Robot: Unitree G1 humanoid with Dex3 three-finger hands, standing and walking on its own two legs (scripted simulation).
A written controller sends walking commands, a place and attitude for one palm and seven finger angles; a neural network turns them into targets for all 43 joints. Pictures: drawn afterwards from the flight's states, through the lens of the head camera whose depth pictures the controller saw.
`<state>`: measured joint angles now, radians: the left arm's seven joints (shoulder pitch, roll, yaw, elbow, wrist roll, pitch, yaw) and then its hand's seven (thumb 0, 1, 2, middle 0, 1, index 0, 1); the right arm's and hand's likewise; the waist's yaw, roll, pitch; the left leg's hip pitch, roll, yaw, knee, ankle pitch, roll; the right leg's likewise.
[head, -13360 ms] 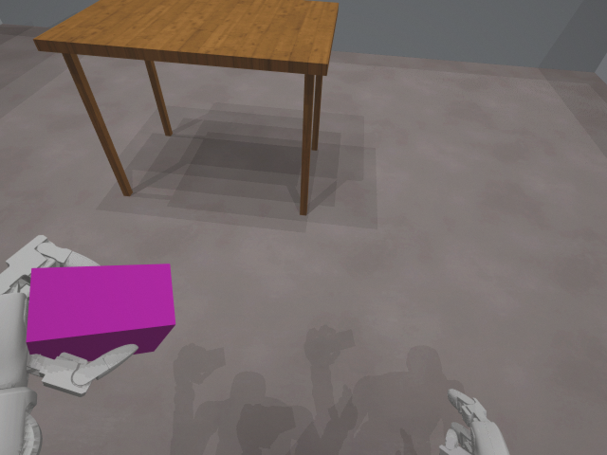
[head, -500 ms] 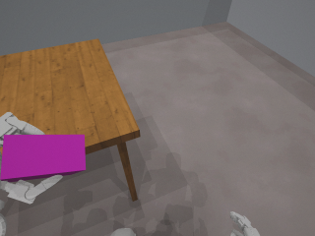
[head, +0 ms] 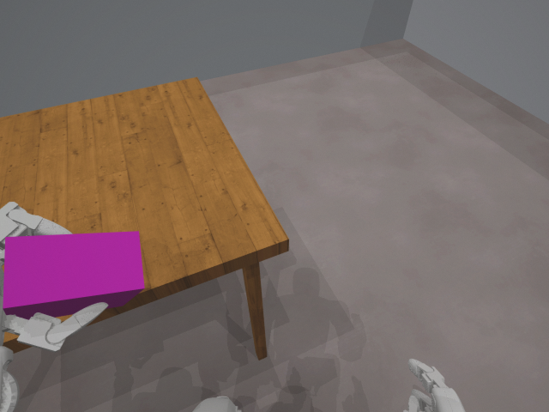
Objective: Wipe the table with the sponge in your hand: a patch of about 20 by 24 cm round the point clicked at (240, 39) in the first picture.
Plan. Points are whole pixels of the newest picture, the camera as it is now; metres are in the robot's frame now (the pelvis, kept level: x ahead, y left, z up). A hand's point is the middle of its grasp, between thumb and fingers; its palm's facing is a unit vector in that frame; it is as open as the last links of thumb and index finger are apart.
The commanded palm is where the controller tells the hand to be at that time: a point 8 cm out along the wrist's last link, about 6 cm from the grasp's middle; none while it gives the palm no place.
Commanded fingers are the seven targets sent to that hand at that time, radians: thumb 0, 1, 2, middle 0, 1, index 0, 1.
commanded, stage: shuffle to correct the standing spot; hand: left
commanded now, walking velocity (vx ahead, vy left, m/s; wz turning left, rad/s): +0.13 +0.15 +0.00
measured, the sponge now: (93, 275) +0.22 +0.22 +0.15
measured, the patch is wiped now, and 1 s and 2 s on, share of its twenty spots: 0.00 0.00 0.00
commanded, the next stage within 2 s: come to a stop and stand still in 0.38 s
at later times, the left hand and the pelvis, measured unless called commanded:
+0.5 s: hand out of the picture +0.24 +0.33 +0.17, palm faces +0.46 -0.79 -0.40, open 10.3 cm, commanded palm +0.19 +0.36 +0.18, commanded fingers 0.00 0.10 1.30 -1.20 -1.60 -1.20 -1.60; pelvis +0.03 +0.08 +0.00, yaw +0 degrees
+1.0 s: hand out of the picture +0.27 +0.36 +0.18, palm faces +0.41 -0.78 -0.48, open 10.3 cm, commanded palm +0.21 +0.38 +0.18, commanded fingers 0.00 0.10 1.30 -1.20 -1.60 -1.20 -1.60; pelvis +0.05 +0.10 +0.00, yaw +0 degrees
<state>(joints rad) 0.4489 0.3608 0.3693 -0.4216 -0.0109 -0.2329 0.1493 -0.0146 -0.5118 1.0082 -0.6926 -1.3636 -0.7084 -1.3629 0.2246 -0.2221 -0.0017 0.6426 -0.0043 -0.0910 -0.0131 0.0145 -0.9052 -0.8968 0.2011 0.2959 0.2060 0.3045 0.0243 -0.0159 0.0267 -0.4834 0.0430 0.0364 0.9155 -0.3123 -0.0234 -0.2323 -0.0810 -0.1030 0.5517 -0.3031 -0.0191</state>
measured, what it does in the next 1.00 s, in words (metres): steps to the left: left foot, then right foot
